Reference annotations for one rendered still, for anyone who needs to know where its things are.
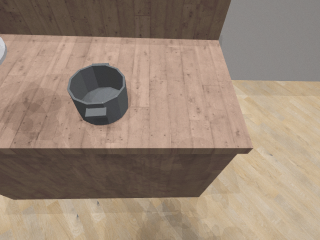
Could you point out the table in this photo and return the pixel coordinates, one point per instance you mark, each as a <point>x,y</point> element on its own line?
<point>183,124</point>

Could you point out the pot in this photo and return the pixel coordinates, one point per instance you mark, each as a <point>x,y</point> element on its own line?
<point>99,93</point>

